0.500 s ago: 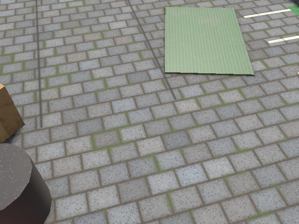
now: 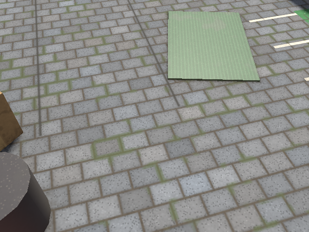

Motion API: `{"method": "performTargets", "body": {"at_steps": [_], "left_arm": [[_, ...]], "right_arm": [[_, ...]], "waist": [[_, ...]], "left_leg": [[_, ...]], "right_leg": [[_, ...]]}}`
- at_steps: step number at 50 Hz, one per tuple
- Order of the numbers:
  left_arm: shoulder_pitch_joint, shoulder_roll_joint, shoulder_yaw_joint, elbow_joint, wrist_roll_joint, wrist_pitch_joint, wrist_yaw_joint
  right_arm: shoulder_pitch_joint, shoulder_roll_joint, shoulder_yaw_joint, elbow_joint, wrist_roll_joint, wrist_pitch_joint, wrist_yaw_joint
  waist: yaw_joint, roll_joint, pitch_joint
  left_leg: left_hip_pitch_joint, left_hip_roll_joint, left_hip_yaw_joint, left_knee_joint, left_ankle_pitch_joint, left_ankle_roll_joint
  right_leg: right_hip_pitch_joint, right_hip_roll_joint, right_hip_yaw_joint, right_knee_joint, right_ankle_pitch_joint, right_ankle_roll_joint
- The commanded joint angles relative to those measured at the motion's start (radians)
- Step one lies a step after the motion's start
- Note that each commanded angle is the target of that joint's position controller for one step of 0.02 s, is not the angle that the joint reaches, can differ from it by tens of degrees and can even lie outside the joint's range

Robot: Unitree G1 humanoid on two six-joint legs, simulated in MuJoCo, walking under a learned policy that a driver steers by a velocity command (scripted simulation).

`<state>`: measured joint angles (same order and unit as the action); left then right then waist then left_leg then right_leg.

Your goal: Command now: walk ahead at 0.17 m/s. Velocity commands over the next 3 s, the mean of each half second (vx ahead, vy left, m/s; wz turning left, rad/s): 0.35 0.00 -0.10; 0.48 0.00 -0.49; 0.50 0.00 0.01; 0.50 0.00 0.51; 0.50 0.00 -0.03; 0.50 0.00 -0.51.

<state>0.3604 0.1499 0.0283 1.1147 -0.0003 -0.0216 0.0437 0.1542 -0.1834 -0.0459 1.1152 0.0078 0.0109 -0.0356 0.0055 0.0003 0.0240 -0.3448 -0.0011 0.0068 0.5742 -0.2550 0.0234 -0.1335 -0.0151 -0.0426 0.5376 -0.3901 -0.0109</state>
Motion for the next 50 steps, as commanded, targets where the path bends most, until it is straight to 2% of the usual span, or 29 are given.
{"method": "performTargets", "body": {"at_steps": [1, 2, 4, 6, 7, 8, 9, 10, 11, 12, 13, 14, 15, 17, 22, 26, 29, 32, 34, 35, 36, 37, 38, 39, 40, 41, 43, 46, 50], "left_arm": [[0.126, 0.168, 0.039, -0.020, -0.015, -0.012, 0.007], [0.110, 0.204, 0.052, -0.027, -0.021, -0.024, 0.007], [0.090, 0.186, 0.054, -0.038, -0.018, -0.048, 0.002], [0.066, 0.172, 0.051, -0.049, -0.027, -0.055, -0.011], [0.035, 0.174, 0.050, -0.056, -0.032, -0.053, -0.016], [0.027, 0.180, 0.050, -0.063, -0.029, -0.052, -0.021], [0.004, 0.185, 0.049, -0.072, -0.026, -0.055, -0.023], [-0.031, 0.131, 0.034, -0.106, -0.024, -0.063, -0.024], [-0.035, 0.068, 0.019, -0.143, -0.028, -0.082, -0.020], [-0.070, 0.112, 0.032, -0.155, -0.052, -0.095, -0.025], [-0.097, 0.129, 0.035, -0.164, -0.059, -0.102, -0.033], [-0.105, 0.134, 0.040, -0.159, -0.051, -0.105, -0.033], [-0.100, 0.140, 0.050, -0.153, -0.041, -0.101, -0.031], [-0.082, 0.133, 0.059, -0.140, -0.040, -0.078, -0.038], [-0.238, 0.095, 0.047, -0.209, -0.032, -0.054, -0.049], [-0.376, 0.091, 0.031, -0.274, -0.026, -0.054, -0.071], [-0.446, 0.089, 0.022, -0.317, -0.027, -0.053, -0.094], [-0.425, 0.130, 0.038, -0.347, -0.027, -0.056, -0.114], [-0.194, 0.214, 0.083, -0.305, -0.032, -0.051, -0.119], [-0.035, 0.287, 0.119, -0.267, -0.033, -0.044, -0.104], [0.034, 0.385, 0.136, -0.259, -0.029, -0.038, -0.085], [0.067, 0.364, 0.121, -0.270, -0.015, -0.044, -0.084], [0.039, 0.297, 0.105, -0.264, -0.006, -0.053, -0.080], [-0.046, 0.254, 0.092, -0.282, -0.014, -0.062, -0.079], [-0.140, 0.217, 0.078, -0.309, -0.013, -0.068, -0.083], [-0.197, 0.196, 0.070, -0.329, -0.005, -0.071, -0.083], [-0.206, 0.197, 0.066, -0.338, -0.007, -0.072, -0.076], [-0.141, 0.247, 0.077, -0.336, -0.011, -0.075, -0.052], [-0.061, 0.252, 0.079, -0.329, -0.020, -0.065, -0.036]], "right_arm": [[-0.074, -0.087, -0.015, -0.061, 0.010, -0.032, 0.005], [-0.098, -0.075, -0.013, -0.076, 0.016, -0.050, 0.015], [-0.114, -0.075, -0.013, -0.092, 0.020, -0.078, 0.030], [-0.089, -0.074, -0.014, -0.094, 0.032, -0.097, 0.040], [-0.027, -0.071, -0.019, -0.070, 0.034, -0.102, 0.043], [0.071, -0.086, -0.033, -0.027, 0.029, -0.101, 0.044], [0.200, -0.117, -0.051, 0.010, 0.024, -0.099, 0.045], [0.342, -0.211, -0.076, 0.029, 0.019, -0.102, 0.040], [0.434, -0.251, -0.072, 0.037, 0.009, -0.111, 0.051], [0.340, -0.184, -0.042, 0.022, -0.001, -0.126, 0.050], [0.251, -0.136, -0.025, -0.009, 0.001, -0.133, 0.051], [0.189, -0.118, -0.012, -0.030, -0.003, -0.134, 0.056], [0.156, -0.112, -0.005, -0.043, -0.006, -0.134, 0.058], [0.183, -0.089, 0.007, -0.033, -0.014, -0.125, 0.050], [0.235, -0.146, 0.001, -0.028, -0.030, -0.120, 0.017], [0.253, -0.164, -0.004, -0.043, -0.019, -0.121, 0.008], [0.287, -0.170, -0.010, -0.041, -0.010, -0.109, 0.009], [0.258, -0.213, -0.023, -0.065, -0.005, -0.091, 0.003], [0.217, -0.243, -0.031, -0.093, -0.008, -0.074, -0.004], [0.208, -0.244, -0.027, -0.117, -0.010, -0.077, -0.004], [0.291, -0.103, 0.010, -0.161, -0.037, -0.102, 0.016], [0.261, -0.103, 0.020, -0.194, 0.001, -0.157, 0.035], [0.121, -0.187, -0.007, -0.233, 0.041, -0.187, 0.043], [0.069, -0.192, -0.007, -0.256, 0.041, -0.197, 0.038], [0.064, -0.195, -0.015, -0.246, 0.022, -0.192, 0.026], [0.092, -0.201, -0.027, -0.245, 0.010, -0.175, 0.019], [0.114, -0.182, -0.033, -0.262, -0.004, -0.141, 0.016], [0.008, -0.165, -0.032, -0.315, -0.029, -0.122, 0.006], [-0.149, -0.137, -0.021, -0.364, -0.019, -0.130, 0.013]], "waist": [[0.041, -0.129, 0.121], [0.041, -0.178, 0.164], [0.034, -0.160, 0.200], [0.005, -0.139, 0.188], [-0.032, -0.126, 0.162], [-0.065, -0.116, 0.114], [-0.122, -0.083, 0.054], [-0.167, 0.151, -0.002], [-0.169, 0.335, -0.093], [-0.116, 0.208, -0.037], [-0.086, 0.137, 0.021], [-0.057, 0.071, 0.039], [-0.034, 0.053, 0.052], [-0.016, 0.075, 0.045], [-0.032, 0.042, 0.080], [-0.060, 0.044, 0.102], [-0.071, 0.036, 0.125], [-0.019, 0.090, 0.065], [0.112, 0.135, -0.076], [0.186, 0.094, -0.162], [0.099, -0.187, -0.285], [0.100, -0.185, -0.448], [0.126, -0.125, -0.312], [0.089, -0.056, -0.194], [0.032, 0.033, -0.131], [-0.014, 0.028, -0.101], [-0.050, -0.003, -0.073], [-0.030, -0.026, -0.031], [0.035, -0.071, -0.017]], "left_leg": [[-0.083, -0.043, 0.065, 0.091, -0.240, 0.030], [-0.160, -0.017, 0.065, 0.186, -0.145, 0.037], [-0.270, 0.047, 0.024, 0.266, -0.171, 0.059], [-0.204, 0.053, 0.041, 0.129, -0.189, 0.073], [-0.041, 0.020, 0.088, 0.016, -0.118, 0.071], [0.147, -0.038, 0.128, -0.023, -0.039, 0.060], [0.304, -0.028, 0.082, -0.041, -0.005, 0.070], [0.459, 0.178, -0.270, -0.202, -0.100, 0.161], [0.570, 0.378, -0.726, -0.404, -0.180, 0.297], [0.510, 0.406, -0.728, -0.397, -0.246, 0.293], [0.443, 0.367, -0.586, -0.385, -0.231, 0.251], [0.382, 0.321, -0.457, -0.398, -0.165, 0.212], [0.331, 0.287, -0.349, -0.410, -0.066, 0.180], [0.287, 0.231, -0.188, -0.429, 0.091, 0.140], [0.276, 0.234, -0.037, -0.465, 0.248, 0.143], [0.281, 0.239, 0.073, -0.492, 0.293, 0.130], [0.380, 0.265, 0.130, -0.447, 0.371, 0.116], [0.455, 0.285, 0.184, -0.284, 0.824, 0.086], [0.423, 0.267, 0.210, 0.041, 1.072, 0.057], [0.227, 0.226, 0.209, 0.308, 0.902, 0.022], [-0.200, 0.053, 0.176, 0.725, 0.021, -0.038], [-0.373, -0.057, -0.062, 0.921, -0.308, -0.029], [-0.483, 0.009, -0.121, 0.934, -0.229, 0.006], [-0.481, 0.059, -0.106, 0.858, -0.132, 0.022], [-0.405, 0.101, -0.099, 0.774, -0.074, 0.019], [-0.317, 0.132, -0.104, 0.707, -0.047, 0.011], [-0.247, 0.151, -0.093, 0.610, -0.039, -0.012], [-0.270, 0.130, -0.060, 0.418, 0.096, -0.061], [-0.239, 0.065, -0.050, 0.077, 0.344, -0.067]], "right_leg": [[-0.150, -0.182, 0.262, -0.315, -0.438, -0.151], [-0.122, -0.281, 0.376, -0.366, -0.434, -0.197], [-0.057, -0.340, 0.418, -0.363, -0.295, -0.222], [-0.036, -0.292, 0.321, -0.310, -0.160, -0.181], [-0.102, -0.241, 0.242, -0.266, -0.106, -0.152], [-0.175, -0.189, 0.185, -0.191, 0.017, -0.132], [-0.241, -0.144, 0.121, -0.043, 0.208, -0.105], [-0.415, -0.024, -0.014, 0.332, 0.245, -0.031], [-0.598, 0.078, 0.037, 0.630, -0.140, -0.009], [-0.688, 0.008, 0.142, 0.790, -0.127, -0.039], [-0.724, -0.043, 0.140, 0.821, -0.031, -0.070], [-0.708, -0.084, 0.123, 0.778, 0.071, -0.086], [-0.670, -0.112, 0.119, 0.711, 0.140, -0.090], [-0.599, -0.128, 0.100, 0.636, 0.198, -0.080], [-0.683, -0.105, 0.118, 0.423, 0.342, -0.039], [-0.618, -0.082, 0.041, 0.221, 0.463, -0.042], [-0.621, -0.069, 0.007, 0.138, 0.431, -0.073], [-0.486, 0.002, -0.074, 0.111, 0.298, -0.123], [-0.181, 0.086, -0.107, 0.079, 0.256, -0.173], [0.113, 0.060, 0.001, 0.041, 0.266, -0.213], [0.479, -0.213, 0.513, 0.003, 0.176, -0.365], [0.599, -0.349, 0.946, -0.231, 0.014, -0.464], [0.521, -0.303, 0.812, -0.271, 0.045, -0.382], [0.349, -0.262, 0.650, -0.272, 0.138, -0.337], [0.165, -0.215, 0.530, -0.284, 0.240, -0.306], [0.028, -0.178, 0.444, -0.301, 0.311, -0.290], [-0.103, -0.140, 0.377, -0.330, 0.355, -0.288], [-0.185, -0.106, 0.308, -0.354, 0.407, -0.287], [-0.160, -0.060, 0.269, -0.326, 0.335, -0.227]]}}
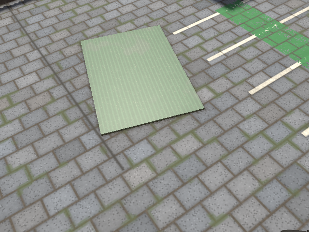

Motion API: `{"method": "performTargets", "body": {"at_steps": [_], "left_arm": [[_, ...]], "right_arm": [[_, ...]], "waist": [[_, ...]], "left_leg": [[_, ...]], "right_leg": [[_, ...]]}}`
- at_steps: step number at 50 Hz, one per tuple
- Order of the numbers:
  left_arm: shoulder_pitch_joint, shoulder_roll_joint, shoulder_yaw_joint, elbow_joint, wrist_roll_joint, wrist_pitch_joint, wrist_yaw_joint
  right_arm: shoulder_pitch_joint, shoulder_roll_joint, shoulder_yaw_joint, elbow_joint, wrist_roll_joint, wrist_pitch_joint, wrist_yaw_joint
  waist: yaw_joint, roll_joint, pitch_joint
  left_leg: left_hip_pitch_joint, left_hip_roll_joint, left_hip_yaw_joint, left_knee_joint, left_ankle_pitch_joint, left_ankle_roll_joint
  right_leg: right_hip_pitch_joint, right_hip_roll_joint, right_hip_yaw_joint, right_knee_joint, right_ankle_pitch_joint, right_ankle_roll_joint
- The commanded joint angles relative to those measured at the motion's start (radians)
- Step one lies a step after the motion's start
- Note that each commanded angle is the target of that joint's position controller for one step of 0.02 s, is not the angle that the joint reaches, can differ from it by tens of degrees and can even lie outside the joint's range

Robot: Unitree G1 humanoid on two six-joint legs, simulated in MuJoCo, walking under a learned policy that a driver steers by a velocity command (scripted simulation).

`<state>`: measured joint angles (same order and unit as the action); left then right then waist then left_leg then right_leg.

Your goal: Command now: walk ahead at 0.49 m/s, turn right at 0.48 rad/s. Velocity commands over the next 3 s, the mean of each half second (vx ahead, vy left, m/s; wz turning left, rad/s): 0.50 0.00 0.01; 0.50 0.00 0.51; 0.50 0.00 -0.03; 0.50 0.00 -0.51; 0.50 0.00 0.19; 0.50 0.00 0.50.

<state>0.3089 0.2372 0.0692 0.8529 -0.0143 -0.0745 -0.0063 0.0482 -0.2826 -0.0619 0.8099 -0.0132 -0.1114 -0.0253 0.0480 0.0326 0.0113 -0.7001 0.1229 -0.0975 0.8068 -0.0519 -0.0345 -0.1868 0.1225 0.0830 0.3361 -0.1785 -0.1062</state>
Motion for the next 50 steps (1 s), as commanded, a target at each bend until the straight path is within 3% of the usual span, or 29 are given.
{"method": "performTargets", "body": {"at_steps": [1, 4, 7, 9, 10, 11, 12, 13, 14, 15, 16, 18, 20, 22, 25, 30, 32, 33, 34, 35, 36, 37, 38, 39, 40, 41, 43, 46, 50], "left_arm": [[0.006, 0.162, 0.036, -0.062, -0.006, -0.011, 0.015], [0.061, 0.148, 0.031, -0.035, -0.007, -0.010, 0.015], [0.083, 0.162, 0.033, -0.029, 0.002, 0.002, 0.021], [0.061, 0.176, 0.035, -0.037, 0.007, 0.010, 0.023], [0.045, 0.159, 0.027, -0.047, 0.011, 0.010, 0.022], [0.034, 0.131, 0.011, -0.071, 0.024, 0.007, 0.022], [0.181, 0.065, -0.007, -0.068, 0.005, -0.014, 0.012], [0.145, 0.127, -0.004, -0.069, 0.001, -0.031, 0.008], [0.019, 0.176, 0.007, -0.098, -0.013, -0.043, 0.004], [-0.062, 0.161, 0.001, -0.119, -0.005, -0.051, 0.006], [-0.095, 0.150, 0.004, -0.133, 0.014, -0.057, 0.007], [-0.076, 0.128, 0.007, -0.145, 0.031, -0.053, 0.010], [-0.082, 0.107, 0.003, -0.157, 0.030, -0.043, 0.015], [-0.154, 0.089, -0.006, -0.183, 0.029, -0.037, 0.020], [-0.263, 0.073, -0.014, -0.212, 0.021, -0.041, 0.012], [-0.365, 0.107, -0.003, -0.253, 0.004, -0.056, -0.005], [-0.332, 0.131, 0.009, -0.251, 0.001, -0.066, -0.007], [-0.267, 0.147, 0.019, -0.235, 0.003, -0.069, -0.004], [-0.162, 0.180, 0.034, -0.217, 0.014, -0.072, 0.004], [0.012, 0.246, 0.052, -0.200, 0.025, -0.070, 0.014], [0.072, 0.312, 0.067, -0.165, 0.030, -0.052, 0.008], [0.052, 0.216, 0.050, -0.176, 0.015, -0.047, 0.005], [0.015, 0.154, 0.033, -0.184, 0.011, -0.044, 0.008], [-0.037, 0.136, 0.023, -0.186, 0.018, -0.041, 0.005], [-0.074, 0.117, 0.017, -0.180, 0.022, -0.037, 0.003], [-0.093, 0.108, 0.013, -0.174, 0.029, -0.037, 0.002], [-0.095, 0.117, 0.019, -0.160, 0.024, -0.046, -0.001], [-0.084, 0.157, 0.033, -0.131, 0.022, -0.051, 0.002], [-0.061, 0.186, 0.038, -0.101, 0.017, -0.041, 0.008]], "right_arm": [[-0.069, -0.033, -0.001, -0.065, 0.007, -0.011, 0.009], [-0.124, -0.049, 0.002, -0.089, 0.015, -0.024, 0.029], [-0.133, -0.081, -0.003, -0.109, 0.017, -0.038, 0.048], [-0.039, -0.108, -0.013, -0.089, 0.017, -0.044, 0.051], [0.092, -0.144, -0.029, -0.051, 0.010, -0.046, 0.048], [0.275, -0.196, -0.042, -0.024, 0.001, -0.043, 0.048], [0.374, -0.272, -0.068, 0.013, 0.006, -0.027, 0.055], [0.362, -0.179, -0.045, 0.011, 0.038, -0.018, 0.060], [0.287, -0.122, -0.029, -0.014, 0.039, -0.010, 0.057], [0.231, -0.112, -0.022, -0.037, 0.022, -0.001, 0.056], [0.204, -0.100, -0.017, -0.045, 0.017, 0.003, 0.058], [0.202, -0.083, -0.010, -0.049, 0.014, 0.005, 0.056], [0.222, -0.105, -0.017, -0.047, 0.025, 0.006, 0.047], [0.245, -0.141, -0.031, -0.046, 0.031, 0.011, 0.031], [0.290, -0.150, -0.037, -0.043, 0.038, 0.025, 0.017], [0.363, -0.139, -0.037, -0.042, 0.045, 0.050, 0.008], [0.345, -0.146, -0.043, -0.054, 0.043, 0.057, 0.004], [0.329, -0.132, -0.040, -0.064, 0.042, 0.060, 0.003], [0.308, -0.101, -0.029, -0.081, 0.036, 0.057, 0.006], [0.303, -0.039, -0.009, -0.110, 0.017, 0.052, 0.008], [0.453, 0.008, 0.009, -0.141, 0.045, 0.038, 0.010], [0.439, -0.097, -0.011, -0.111, 0.060, 0.039, 0.007], [0.333, -0.144, -0.025, -0.121, 0.051, 0.046, 0.008], [0.288, -0.132, -0.027, -0.129, 0.040, 0.053, 0.008], [0.258, -0.119, -0.029, -0.143, 0.032, 0.056, 0.012], [0.255, -0.101, -0.030, -0.151, 0.036, 0.062, 0.019], [0.248, -0.064, -0.023, -0.168, 0.042, 0.073, 0.027], [0.196, -0.052, -0.017, -0.197, 0.032, 0.078, 0.032], [0.085, -0.033, -0.004, -0.222, 0.033, 0.067, 0.054]], "waist": [[0.008, -0.114, -0.005], [0.040, -0.121, -0.002], [0.030, -0.139, -0.002], [-0.025, -0.161, -0.036], [-0.083, -0.145, -0.127], [-0.152, -0.058, -0.277], [-0.103, 0.265, -0.381], [-0.124, 0.230, -0.334], [-0.134, 0.128, -0.173], [-0.122, 0.014, -0.100], [-0.096, -0.031, -0.042], [-0.053, 0.013, -0.050], [-0.043, 0.042, -0.054], [-0.055, 0.038, -0.040], [-0.091, 0.049, -0.028], [-0.115, 0.070, -0.021], [-0.082, 0.093, -0.025], [-0.045, 0.094, -0.047], [0.009, 0.080, -0.119], [0.074, -0.047, -0.261], [0.000, -0.384, -0.352], [0.019, -0.272, -0.270], [0.041, -0.163, -0.149], [0.018, -0.094, -0.086], [-0.003, -0.101, -0.037], [-0.026, -0.127, -0.015], [-0.040, -0.141, -0.009], [-0.042, -0.106, -0.002], [-0.003, -0.087, 0.016]], "left_leg": [[0.138, -0.071, 0.065, -0.208, 0.182, -0.006], [0.141, -0.077, 0.058, -0.276, 0.199, 0.014], [0.119, -0.088, 0.066, -0.325, 0.065, 0.056], [0.232, -0.120, 0.110, -0.364, 0.000, 0.105], [0.416, -0.113, 0.100, -0.354, 0.034, 0.148], [0.692, 0.031, -0.088, -0.322, 0.087, 0.225], [1.055, 0.229, -0.533, -0.400, -0.087, 0.403], [1.079, 0.236, -0.694, -0.507, -0.299, 0.389], [0.953, 0.196, -0.565, -0.517, -0.325, 0.332], [0.814, 0.152, -0.457, -0.535, -0.232, 0.309], [0.707, 0.118, -0.392, -0.554, -0.117, 0.308], [0.622, 0.062, -0.312, -0.581, 0.029, 0.300], [0.577, 0.046, -0.261, -0.595, 0.103, 0.308], [0.527, 0.032, -0.220, -0.608, 0.120, 0.302], [0.467, -0.009, -0.177, -0.598, 0.085, 0.262], [0.517, 0.011, -0.268, -0.516, -0.019, 0.233], [0.539, 0.020, -0.316, -0.461, -0.030, 0.215], [0.526, -0.004, -0.313, -0.406, -0.009, 0.194], [0.468, -0.050, -0.275, -0.275, 0.015, 0.164], [0.325, -0.122, -0.171, 0.019, -0.157, 0.123], [-0.004, -0.217, -0.059, 0.297, -0.560, 0.078], [-0.127, -0.129, -0.075, 0.437, -0.523, 0.064], [-0.146, -0.098, -0.061, 0.472, -0.424, 0.058], [-0.104, -0.067, -0.038, 0.454, -0.349, 0.050], [-0.086, -0.044, -0.034, 0.415, -0.304, 0.046], [-0.048, -0.021, -0.028, 0.392, -0.277, 0.046], [-0.026, -0.007, -0.006, 0.362, -0.241, 0.039], [-0.062, 0.004, -0.006, 0.267, -0.146, 0.020], [-0.007, -0.012, 0.039, 0.033, 0.054, 0.033]], "right_leg": [[-0.097, -0.201, 0.142, -0.120, 0.108, -0.121], [-0.003, -0.247, 0.184, -0.071, 0.098, -0.117], [0.139, -0.308, 0.239, 0.007, 0.187, -0.105], [0.190, -0.303, 0.213, 0.100, 0.440, -0.079], [0.170, -0.251, 0.160, 0.251, 0.587, -0.055], [0.024, -0.189, 0.088, 0.528, 0.430, -0.022], [-0.386, -0.032, -0.003, 0.887, -0.114, 0.071], [-0.561, -0.065, 0.060, 0.976, -0.352, 0.064], [-0.632, -0.120, 0.060, 0.999, -0.272, 0.055], [-0.608, -0.153, 0.033, 0.958, -0.203, 0.051], [-0.587, -0.176, 0.019, 0.879, -0.161, 0.058], [-0.491, -0.201, 0.009, 0.758, -0.126, 0.075], [-0.469, -0.196, -0.015, 0.649, -0.118, 0.104], [-0.451, -0.184, -0.029, 0.508, -0.033, 0.131], [-0.365, -0.145, -0.033, 0.310, 0.159, 0.145], [-0.272, -0.101, -0.010, 0.156, 0.183, 0.138], [-0.200, -0.102, -0.008, 0.111, 0.126, 0.116], [-0.105, -0.108, -0.017, 0.072, 0.120, 0.093], [0.070, -0.168, 0.018, 0.080, 0.110, 0.055], [0.329, -0.356, 0.192, 0.099, 0.080, -0.012], [0.572, -0.564, 0.629, 0.024, -0.070, -0.177], [0.513, -0.560, 0.677, -0.013, -0.254, -0.171], [0.395, -0.508, 0.509, -0.025, -0.221, -0.125], [0.272, -0.457, 0.381, -0.050, -0.107, -0.098], [0.185, -0.419, 0.299, -0.077, -0.027, -0.090], [0.119, -0.390, 0.223, -0.106, 0.026, -0.078], [0.069, -0.375, 0.132, -0.150, 0.107, -0.086], [0.076, -0.388, 0.034, -0.174, 0.237, -0.102], [0.087, -0.355, -0.106, -0.175, 0.276, -0.068]]}}
Over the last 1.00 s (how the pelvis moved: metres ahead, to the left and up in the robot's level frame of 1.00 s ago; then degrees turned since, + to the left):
0.45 -0.07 0.02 -21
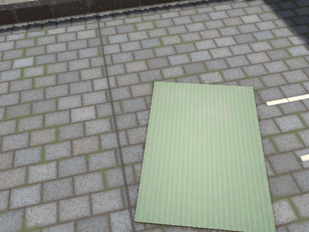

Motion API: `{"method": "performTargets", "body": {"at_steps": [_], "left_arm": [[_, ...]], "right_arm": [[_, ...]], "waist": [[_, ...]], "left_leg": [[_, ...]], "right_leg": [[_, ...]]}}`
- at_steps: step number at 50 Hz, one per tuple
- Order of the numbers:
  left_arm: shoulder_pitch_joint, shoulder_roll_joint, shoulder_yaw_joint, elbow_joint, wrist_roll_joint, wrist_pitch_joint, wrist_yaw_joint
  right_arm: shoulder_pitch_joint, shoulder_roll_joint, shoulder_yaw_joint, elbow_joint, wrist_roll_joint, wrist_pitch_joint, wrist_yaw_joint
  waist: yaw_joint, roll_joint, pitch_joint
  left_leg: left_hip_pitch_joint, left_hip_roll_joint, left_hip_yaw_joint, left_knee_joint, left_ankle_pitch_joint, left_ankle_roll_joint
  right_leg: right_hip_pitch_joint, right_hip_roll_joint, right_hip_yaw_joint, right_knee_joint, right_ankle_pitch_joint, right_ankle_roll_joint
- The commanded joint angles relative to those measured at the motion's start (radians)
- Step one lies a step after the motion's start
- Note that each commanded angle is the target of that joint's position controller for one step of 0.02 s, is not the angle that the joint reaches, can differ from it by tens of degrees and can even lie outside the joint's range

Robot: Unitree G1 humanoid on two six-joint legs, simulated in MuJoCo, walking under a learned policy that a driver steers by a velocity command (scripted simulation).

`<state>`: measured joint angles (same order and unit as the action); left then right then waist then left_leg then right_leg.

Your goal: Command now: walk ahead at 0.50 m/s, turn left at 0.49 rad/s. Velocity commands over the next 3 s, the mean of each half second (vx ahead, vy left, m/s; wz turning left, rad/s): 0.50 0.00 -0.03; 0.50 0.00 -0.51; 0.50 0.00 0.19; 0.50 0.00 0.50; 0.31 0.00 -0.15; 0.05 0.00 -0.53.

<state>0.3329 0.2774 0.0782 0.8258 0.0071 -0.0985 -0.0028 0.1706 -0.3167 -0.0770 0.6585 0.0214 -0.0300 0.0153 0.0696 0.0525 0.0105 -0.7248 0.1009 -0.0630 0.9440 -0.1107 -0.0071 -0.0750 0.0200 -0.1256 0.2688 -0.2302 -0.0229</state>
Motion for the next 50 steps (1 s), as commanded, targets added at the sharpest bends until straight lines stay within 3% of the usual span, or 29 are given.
{"method": "performTargets", "body": {"at_steps": [1, 4, 6, 8, 9, 10, 11, 12, 13, 15, 17, 20, 23, 28, 31, 33, 34, 35, 36, 37, 38, 39, 40, 41, 42, 43, 45, 48, 50], "left_arm": [[-0.064, 0.153, 0.029, -0.062, -0.008, -0.014, 0.004], [-0.006, 0.182, 0.033, -0.028, -0.027, -0.001, -0.001], [0.020, 0.197, 0.035, -0.005, -0.040, 0.012, -0.003], [0.016, 0.219, 0.034, 0.014, -0.050, 0.026, -0.001], [0.013, 0.209, 0.025, 0.021, -0.051, 0.030, 0.001], [0.017, 0.165, 0.003, 0.004, -0.031, 0.023, 0.002], [0.124, 0.030, -0.040, -0.028, -0.013, 0.004, -0.010], [0.067, 0.131, -0.015, -0.006, -0.042, -0.015, -0.013], [-0.018, 0.170, 0.001, -0.042, -0.068, -0.017, -0.013], [-0.073, 0.143, 0.000, -0.049, -0.039, -0.005, -0.004], [-0.010, 0.111, 0.002, -0.027, -0.040, 0.031, -0.001], [-0.031, 0.064, -0.003, -0.036, -0.038, 0.061, 0.004], [-0.092, 0.056, -0.002, -0.056, -0.032, 0.064, 0.000], [-0.261, 0.027, -0.019, -0.115, -0.026, 0.058, -0.032], [-0.330, 0.032, -0.022, -0.161, -0.025, 0.060, -0.049], [-0.325, 0.050, -0.014, -0.182, -0.027, 0.062, -0.058], [-0.291, 0.069, -0.003, -0.183, -0.028, 0.064, -0.058], [-0.199, 0.097, 0.015, -0.167, -0.031, 0.065, -0.057], [-0.039, 0.151, 0.047, -0.126, -0.034, 0.065, -0.049], [0.109, 0.276, 0.097, -0.091, -0.035, 0.072, -0.030], [0.097, 0.323, 0.104, -0.105, -0.049, 0.072, -0.021], [0.101, 0.252, 0.072, -0.129, -0.026, 0.055, -0.027], [0.071, 0.210, 0.059, -0.129, -0.014, 0.039, -0.030], [0.009, 0.181, 0.050, -0.129, -0.021, 0.029, -0.033], [-0.053, 0.128, 0.035, -0.140, -0.022, 0.025, -0.029], [-0.099, 0.111, 0.028, -0.161, -0.016, 0.026, -0.026], [-0.115, 0.116, 0.030, -0.180, -0.022, 0.026, -0.017], [-0.075, 0.150, 0.039, -0.179, -0.024, 0.030, 0.006], [-0.059, 0.139, 0.033, -0.170, -0.019, 0.029, 0.013]], "right_arm": [[-0.075, 0.010, 0.016, -0.082, -0.003, -0.019, 0.018], [-0.161, 0.009, 0.021, -0.120, 0.003, -0.024, 0.032], [-0.191, -0.007, 0.018, -0.144, 0.001, -0.027, 0.037], [-0.096, -0.049, -0.004, -0.130, -0.009, -0.032, 0.035], [0.060, -0.094, -0.030, -0.082, -0.012, -0.033, 0.027], [0.229, -0.169, -0.057, -0.045, -0.024, -0.028, 0.009], [0.265, -0.268, -0.067, -0.042, -0.037, -0.028, -0.002], [0.302, -0.186, -0.048, -0.047, -0.037, -0.031, -0.001], [0.252, -0.145, -0.032, -0.031, -0.035, -0.036, 0.001], [0.128, -0.073, -0.013, -0.021, -0.026, -0.045, 0.006], [0.066, -0.035, -0.008, -0.016, -0.032, -0.065, 0.011], [0.048, -0.047, -0.019, 0.017, -0.037, -0.088, 0.003], [0.074, -0.054, -0.025, 0.051, -0.042, -0.087, -0.012], [0.119, -0.097, -0.038, 0.088, -0.029, -0.070, -0.028], [0.155, -0.124, -0.050, 0.114, -0.012, -0.048, -0.030], [0.145, -0.146, -0.055, 0.120, -0.003, -0.034, -0.034], [0.133, -0.162, -0.058, 0.118, 0.000, -0.027, -0.037], [0.116, -0.174, -0.060, 0.115, 0.004, -0.017, -0.041], [0.103, -0.167, -0.054, 0.110, 0.008, -0.011, -0.044], [0.149, -0.112, -0.035, 0.069, -0.009, -0.021, -0.047], [0.135, -0.018, 0.004, 0.036, -0.028, -0.051, -0.038], [0.048, -0.072, -0.004, 0.013, 0.002, -0.090, -0.017], [-0.032, -0.078, -0.005, -0.006, 0.027, -0.107, -0.009], [-0.055, -0.068, -0.004, -0.012, 0.008, -0.118, -0.015], [-0.044, -0.081, -0.013, 0.003, -0.014, -0.116, -0.024], [-0.016, -0.079, -0.018, 0.010, -0.020, -0.105, -0.026], [0.008, -0.070, -0.018, 0.014, -0.029, -0.086, -0.023], [-0.078, -0.032, -0.001, -0.008, -0.037, -0.072, -0.021], [-0.116, -0.012, 0.012, -0.004, -0.032, -0.072, -0.009]], "waist": [[-0.010, -0.099, 0.026], [0.012, -0.102, 0.056], [0.002, -0.115, 0.065], [-0.080, -0.150, 0.001], [-0.165, -0.140, -0.088], [-0.235, -0.086, -0.223], [-0.159, 0.183, -0.373], [-0.226, 0.102, -0.458], [-0.211, 0.081, -0.283], [-0.134, 0.039, -0.122], [-0.071, 0.060, -0.084], [-0.048, 0.025, -0.022], [-0.059, 0.011, 0.013], [-0.120, -0.009, 0.079], [-0.140, -0.006, 0.100], [-0.117, 0.012, 0.080], [-0.090, 0.033, 0.041], [-0.033, 0.045, -0.020], [0.053, 0.026, -0.106], [0.083, -0.112, -0.219], [0.040, -0.305, -0.322], [0.078, -0.199, -0.371], [0.072, -0.140, -0.251], [0.025, -0.075, -0.143], [-0.019, -0.073, -0.113], [-0.057, -0.099, -0.093], [-0.082, -0.113, -0.069], [-0.060, -0.103, -0.023], [-0.038, -0.134, -0.018]], "left_leg": [[0.040, -0.001, 0.021, -0.161, 0.135, 0.013], [0.063, -0.027, 0.056, -0.274, 0.092, 0.040], [0.084, -0.049, 0.078, -0.330, -0.003, 0.068], [0.270, -0.104, 0.125, -0.403, -0.060, 0.108], [0.507, -0.132, 0.146, -0.457, 0.017, 0.137], [0.841, 0.007, -0.003, -0.396, 0.110, 0.185], [1.160, 0.317, -0.500, -0.466, 0.022, 0.343], [1.135, 0.339, -0.632, -0.560, -0.019, 0.351], [1.020, 0.296, -0.440, -0.574, 0.031, 0.299], [0.764, 0.207, -0.224, -0.634, 0.096, 0.243], [0.612, 0.175, -0.122, -0.724, 0.090, 0.229], [0.550, 0.180, -0.017, -0.804, 0.120, 0.231], [0.593, 0.168, 0.083, -0.819, 0.144, 0.210], [0.657, 0.173, 0.204, -0.830, 0.139, 0.176], [0.748, 0.204, 0.234, -0.795, 0.181, 0.162], [0.801, 0.211, 0.261, -0.713, 0.382, 0.141], [0.816, 0.208, 0.276, -0.635, 0.578, 0.128], [0.808, 0.192, 0.298, -0.497, 0.749, 0.110], [0.736, 0.148, 0.326, -0.286, 0.778, 0.075], [0.378, 0.067, 0.339, 0.060, 0.537, 0.003], [0.071, -0.121, 0.195, 0.389, -0.370, -0.045], [-0.005, -0.098, -0.029, 0.441, -0.416, -0.006], [-0.027, -0.067, -0.032, 0.399, -0.368, 0.019], [-0.014, -0.033, -0.031, 0.302, -0.309, 0.030], [0.051, -0.002, -0.033, 0.222, -0.269, 0.032], [0.110, 0.003, -0.035, 0.190, -0.243, 0.031], [0.136, -0.006, -0.021, 0.112, -0.218, 0.004], [0.145, -0.036, 0.015, -0.074, -0.108, -0.035], [0.168, -0.037, 0.024, -0.209, 0.052, -0.042]], "right_leg": [[-0.021, -0.251, 0.085, -0.106, 0.324, -0.147], [0.043, -0.280, 0.073, -0.097, 0.326, -0.143], [0.102, -0.308, 0.082, -0.056, 0.416, -0.138], [0.122, -0.298, 0.074, 0.091, 0.725, -0.118], [0.062, -0.256, 0.041, 0.265, 0.806, -0.094], [-0.162, -0.210, 0.029, 0.536, 0.559, -0.053], [-0.558, -0.032, 0.061, 0.921, -0.268, 0.014], [-0.618, -0.022, 0.254, 1.057, -0.371, 0.010], [-0.701, -0.067, 0.244, 1.078, -0.305, 0.007], [-0.658, -0.141, 0.206, 0.968, -0.160, 0.014], [-0.538, -0.167, 0.216, 0.933, -0.078, 0.020], [-0.570, -0.170, 0.231, 0.883, 0.004, 0.037], [-0.643, -0.162, 0.247, 0.769, 0.144, 0.044], [-0.641, -0.144, 0.159, 0.512, 0.269, 0.019], [-0.650, -0.128, 0.105, 0.440, 0.164, -0.014], [-0.602, -0.092, 0.062, 0.410, 0.076, -0.049], [-0.530, -0.053, 0.028, 0.409, 0.030, -0.069], [-0.402, -0.003, -0.005, 0.394, 0.006, -0.093], [-0.169, 0.053, -0.015, 0.327, 0.064, -0.129], [0.225, -0.077, 0.261, 0.301, -0.008, -0.241], [0.429, -0.286, 0.779, 0.110, -0.176, -0.373], [0.432, -0.320, 0.890, 0.015, -0.198, -0.354], [0.324, -0.297, 0.790, 0.015, -0.111, -0.314], [0.180, -0.250, 0.686, 0.023, 0.017, -0.286], [0.079, -0.213, 0.601, 0.014, 0.087, -0.262], [-0.002, -0.181, 0.569, -0.004, 0.104, -0.259], [-0.071, -0.165, 0.536, -0.032, 0.145, -0.271], [-0.163, -0.139, 0.475, -0.046, 0.172, -0.257], [-0.169, -0.125, 0.408, -0.048, 0.157, -0.226]]}}
Over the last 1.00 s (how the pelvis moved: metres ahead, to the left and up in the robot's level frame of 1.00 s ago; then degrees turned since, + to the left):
0.55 0.05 0.00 21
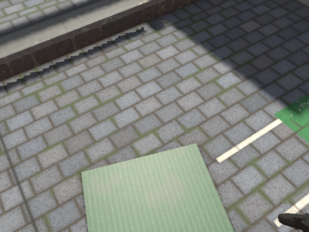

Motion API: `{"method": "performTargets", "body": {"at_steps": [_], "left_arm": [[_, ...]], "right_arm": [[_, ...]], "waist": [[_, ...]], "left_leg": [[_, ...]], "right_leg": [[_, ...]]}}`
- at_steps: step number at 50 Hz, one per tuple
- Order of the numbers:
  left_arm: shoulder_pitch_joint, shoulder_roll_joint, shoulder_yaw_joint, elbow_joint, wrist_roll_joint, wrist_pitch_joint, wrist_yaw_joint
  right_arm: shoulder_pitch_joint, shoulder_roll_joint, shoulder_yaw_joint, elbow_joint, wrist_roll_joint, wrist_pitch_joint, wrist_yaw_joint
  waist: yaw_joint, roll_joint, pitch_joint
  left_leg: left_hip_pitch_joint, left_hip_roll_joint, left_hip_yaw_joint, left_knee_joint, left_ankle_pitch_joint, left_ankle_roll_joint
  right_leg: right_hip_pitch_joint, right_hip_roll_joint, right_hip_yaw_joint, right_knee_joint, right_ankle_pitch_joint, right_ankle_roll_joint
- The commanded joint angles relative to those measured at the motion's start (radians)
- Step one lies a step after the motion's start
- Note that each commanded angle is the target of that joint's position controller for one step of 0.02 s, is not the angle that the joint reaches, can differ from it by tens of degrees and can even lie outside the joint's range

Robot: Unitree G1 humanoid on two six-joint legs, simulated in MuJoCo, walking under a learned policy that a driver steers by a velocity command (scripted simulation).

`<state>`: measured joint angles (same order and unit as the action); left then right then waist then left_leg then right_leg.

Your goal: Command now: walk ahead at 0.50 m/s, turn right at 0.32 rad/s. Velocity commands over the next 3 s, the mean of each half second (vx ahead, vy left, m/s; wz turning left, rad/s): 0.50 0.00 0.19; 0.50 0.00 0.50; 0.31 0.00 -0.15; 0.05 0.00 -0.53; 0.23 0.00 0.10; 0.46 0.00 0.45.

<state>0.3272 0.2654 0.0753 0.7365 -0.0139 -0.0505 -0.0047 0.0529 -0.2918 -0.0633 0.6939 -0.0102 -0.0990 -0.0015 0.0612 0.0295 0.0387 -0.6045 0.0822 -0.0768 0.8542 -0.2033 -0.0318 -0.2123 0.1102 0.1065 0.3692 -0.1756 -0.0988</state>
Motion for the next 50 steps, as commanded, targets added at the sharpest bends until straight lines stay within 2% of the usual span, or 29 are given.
{"method": "performTargets", "body": {"at_steps": [1, 4, 8, 10, 12, 13, 14, 15, 16, 17, 18, 19, 22, 24, 27, 30, 33, 35, 36, 37, 38, 39, 40, 41, 42, 43, 44, 46, 50], "left_arm": [[-0.043, 0.149, 0.033, -0.075, 0.003, -0.020, 0.015], [0.005, 0.163, 0.032, -0.051, 0.002, -0.027, 0.007], [0.035, 0.179, 0.036, -0.018, 0.006, -0.023, 0.007], [0.007, 0.189, 0.039, -0.014, 0.008, -0.016, 0.012], [-0.025, 0.171, 0.031, -0.027, 0.015, -0.007, 0.019], [-0.017, 0.138, 0.014, -0.056, 0.033, -0.005, 0.029], [0.095, 0.063, -0.007, -0.075, 0.024, -0.025, 0.019], [0.047, 0.133, -0.004, -0.070, 0.006, -0.046, 0.010], [-0.060, 0.165, 0.004, -0.095, -0.013, -0.061, 0.000], [-0.117, 0.150, -0.001, -0.108, -0.001, -0.072, 0.001], [-0.148, 0.147, 0.002, -0.119, 0.021, -0.078, 0.003], [-0.140, 0.141, 0.005, -0.125, 0.030, -0.076, 0.003], [-0.138, 0.115, 0.001, -0.130, 0.032, -0.057, 0.007], [-0.196, 0.097, -0.007, -0.146, 0.032, -0.049, 0.011], [-0.301, 0.070, -0.018, -0.164, 0.027, -0.055, 0.005], [-0.388, 0.073, -0.019, -0.180, 0.015, -0.066, -0.008], [-0.416, 0.099, -0.007, -0.189, 0.008, -0.078, -0.018], [-0.368, 0.123, 0.006, -0.178, 0.004, -0.086, -0.017], [-0.285, 0.143, 0.018, -0.158, 0.006, -0.090, -0.012], [-0.159, 0.177, 0.034, -0.138, 0.019, -0.094, -0.004], [0.011, 0.239, 0.048, -0.123, 0.025, -0.087, 0.006], [0.043, 0.277, 0.056, -0.084, 0.027, -0.072, -0.005], [0.001, 0.168, 0.035, -0.109, 0.010, -0.067, -0.006], [-0.038, 0.119, 0.021, -0.112, 0.009, -0.061, 0.000], [-0.079, 0.113, 0.014, -0.109, 0.017, -0.057, -0.001], [-0.102, 0.099, 0.009, -0.098, 0.021, -0.055, -0.002], [-0.107, 0.093, 0.005, -0.087, 0.029, -0.058, -0.003], [-0.098, 0.090, 0.006, -0.061, 0.023, -0.068, -0.010], [-0.086, 0.145, 0.020, -0.017, 0.012, -0.073, -0.012]], "right_arm": [[-0.022, -0.034, 0.002, -0.039, 0.004, -0.003, 0.013], [-0.090, -0.052, 0.002, -0.055, 0.021, -0.004, 0.025], [-0.124, -0.078, -0.002, -0.080, 0.028, -0.007, 0.042], [-0.059, -0.094, -0.010, -0.069, 0.030, -0.007, 0.049], [0.162, -0.145, -0.043, -0.003, 0.021, -0.003, 0.044], [0.305, -0.208, -0.057, 0.011, 0.020, -0.002, 0.040], [0.332, -0.266, -0.067, 0.021, 0.019, -0.003, 0.052], [0.327, -0.175, -0.046, 0.015, 0.041, -0.001, 0.054], [0.283, -0.139, -0.037, 0.001, 0.034, 0.003, 0.048], [0.253, -0.139, -0.035, -0.009, 0.023, 0.007, 0.044], [0.229, -0.127, -0.030, -0.015, 0.020, 0.011, 0.041], [0.217, -0.118, -0.023, -0.021, 0.012, 0.010, 0.036], [0.230, -0.123, -0.025, -0.018, 0.023, 0.012, 0.020], [0.254, -0.148, -0.033, -0.008, 0.026, 0.016, 0.006], [0.293, -0.154, -0.035, 0.010, 0.033, 0.030, -0.008], [0.346, -0.152, -0.035, 0.028, 0.038, 0.043, -0.014], [0.366, -0.145, -0.036, 0.036, 0.041, 0.057, -0.020], [0.344, -0.152, -0.042, 0.031, 0.039, 0.065, -0.024], [0.321, -0.141, -0.039, 0.021, 0.037, 0.067, -0.022], [0.299, -0.105, -0.026, 0.002, 0.029, 0.065, -0.017], [0.316, -0.050, -0.007, -0.023, 0.005, 0.061, -0.017], [0.472, -0.018, 0.007, -0.043, 0.042, 0.051, -0.014], [0.437, -0.124, -0.011, -0.010, 0.054, 0.053, -0.017], [0.320, -0.164, -0.024, -0.025, 0.045, 0.058, -0.015], [0.270, -0.149, -0.025, -0.035, 0.034, 0.061, -0.014], [0.239, -0.135, -0.028, -0.049, 0.026, 0.061, -0.010], [0.244, -0.111, -0.025, -0.054, 0.031, 0.063, -0.004], [0.250, -0.065, -0.015, -0.055, 0.036, 0.067, 0.001], [0.158, -0.041, 0.004, -0.081, 0.019, 0.057, 0.009]], "waist": [[-0.014, -0.122, -0.042], [0.023, -0.119, -0.021], [0.031, -0.111, 0.018], [-0.010, -0.118, -0.008], [-0.119, -0.077, -0.156], [-0.161, 0.046, -0.263], [-0.086, 0.313, -0.311], [-0.128, 0.196, -0.286], [-0.143, 0.110, -0.169], [-0.131, 0.013, -0.126], [-0.112, -0.029, -0.087], [-0.083, -0.003, -0.091], [-0.064, 0.029, -0.080], [-0.077, 0.022, -0.055], [-0.114, 0.042, -0.040], [-0.146, 0.054, -0.035], [-0.142, 0.067, -0.029], [-0.107, 0.098, -0.033], [-0.059, 0.100, -0.071], [0.004, 0.076, -0.180], [0.053, -0.063, -0.338], [-0.033, -0.413, -0.405], [-0.007, -0.251, -0.290], [0.017, -0.145, -0.160], [-0.003, -0.073, -0.090], [-0.020, -0.075, -0.044], [-0.041, -0.105, -0.035], [-0.055, -0.124, -0.033], [-0.050, -0.086, -0.015]], "left_leg": [[0.070, -0.022, 0.044, -0.174, 0.209, -0.018], [0.079, -0.025, 0.049, -0.250, 0.273, -0.003], [-0.020, -0.022, 0.048, -0.299, 0.165, 0.060], [0.059, -0.048, 0.075, -0.325, 0.106, 0.096], [0.385, -0.104, 0.106, -0.355, 0.154, 0.147], [0.616, 0.053, -0.144, -0.370, 0.178, 0.219], [0.900, 0.224, -0.638, -0.501, -0.031, 0.383], [0.922, 0.230, -0.708, -0.572, -0.225, 0.365], [0.819, 0.204, -0.579, -0.579, -0.183, 0.333], [0.723, 0.171, -0.496, -0.581, -0.085, 0.314], [0.640, 0.141, -0.433, -0.593, 0.027, 0.308], [0.587, 0.114, -0.388, -0.605, 0.112, 0.304], [0.509, 0.081, -0.312, -0.628, 0.244, 0.314], [0.466, 0.061, -0.270, -0.638, 0.281, 0.307], [0.406, 0.011, -0.217, -0.623, 0.264, 0.259], [0.399, 0.010, -0.245, -0.593, 0.214, 0.238], [0.478, 0.036, -0.327, -0.529, 0.169, 0.225], [0.506, 0.049, -0.367, -0.471, 0.222, 0.208], [0.493, 0.021, -0.353, -0.402, 0.297, 0.187], [0.428, -0.024, -0.307, -0.230, 0.309, 0.157], [0.275, -0.110, -0.200, 0.056, 0.038, 0.119], [-0.068, -0.191, -0.118, 0.321, -0.419, 0.072], [-0.166, -0.100, -0.132, 0.424, -0.358, 0.057], [-0.180, -0.072, -0.098, 0.433, -0.259, 0.049], [-0.146, -0.040, -0.071, 0.413, -0.189, 0.040], [-0.132, -0.014, -0.066, 0.372, -0.148, 0.037], [-0.087, 0.006, -0.061, 0.346, -0.124, 0.039], [-0.059, 0.012, -0.041, 0.292, -0.114, 0.035], [-0.082, 0.026, -0.026, 0.068, 0.030, 0.025]], "right_leg": [[-0.036, -0.215, 0.154, -0.148, 0.090, -0.136], [0.011, -0.257, 0.150, -0.145, 0.048, -0.126], [0.193, -0.340, 0.142, -0.108, 0.136, -0.109], [0.232, -0.336, 0.090, -0.045, 0.334, -0.079], [0.178, -0.250, -0.021, 0.232, 0.619, -0.028], [0.007, -0.188, -0.078, 0.538, 0.381, 0.013], [-0.402, -0.016, -0.075, 0.839, -0.312, 0.091], [-0.532, -0.066, 0.026, 0.922, -0.350, 0.082], [-0.577, -0.106, 0.020, 0.916, -0.259, 0.074], [-0.558, -0.138, 0.005, 0.877, -0.205, 0.070], [-0.533, -0.161, -0.002, 0.804, -0.164, 0.075], [-0.478, -0.178, 0.000, 0.752, -0.132, 0.082], [-0.450, -0.178, -0.028, 0.630, -0.117, 0.122], [-0.457, -0.167, -0.041, 0.513, -0.026, 0.148], [-0.383, -0.131, -0.046, 0.313, 0.169, 0.162], [-0.307, -0.093, -0.048, 0.194, 0.255, 0.158], [-0.281, -0.080, -0.022, 0.114, 0.203, 0.138], [-0.211, -0.082, -0.021, 0.082, 0.129, 0.111], [-0.090, -0.082, -0.038, 0.038, 0.139, 0.083], [0.130, -0.163, 0.013, 0.063, 0.143, 0.032], [0.406, -0.345, 0.211, 0.090, 0.104, -0.029], [0.622, -0.540, 0.669, -0.006, -0.117, -0.184], [0.532, -0.520, 0.662, -0.050, -0.305, -0.154], [0.400, -0.470, 0.484, -0.066, -0.269, -0.109], [0.275, -0.426, 0.367, -0.091, -0.140, -0.090], [0.195, -0.390, 0.286, -0.115, -0.050, -0.087], [0.133, -0.360, 0.222, -0.142, 0.000, -0.082], [0.084, -0.341, 0.149, -0.183, 0.062, -0.102], [0.085, -0.341, 0.040, -0.227, 0.193, -0.128]]}}
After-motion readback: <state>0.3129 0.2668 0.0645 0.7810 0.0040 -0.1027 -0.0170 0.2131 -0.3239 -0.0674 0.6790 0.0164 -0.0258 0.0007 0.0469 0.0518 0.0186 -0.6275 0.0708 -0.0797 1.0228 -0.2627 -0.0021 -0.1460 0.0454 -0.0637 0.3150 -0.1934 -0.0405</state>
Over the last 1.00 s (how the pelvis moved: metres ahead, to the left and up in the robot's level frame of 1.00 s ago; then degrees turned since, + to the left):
0.52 -0.04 0.01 -20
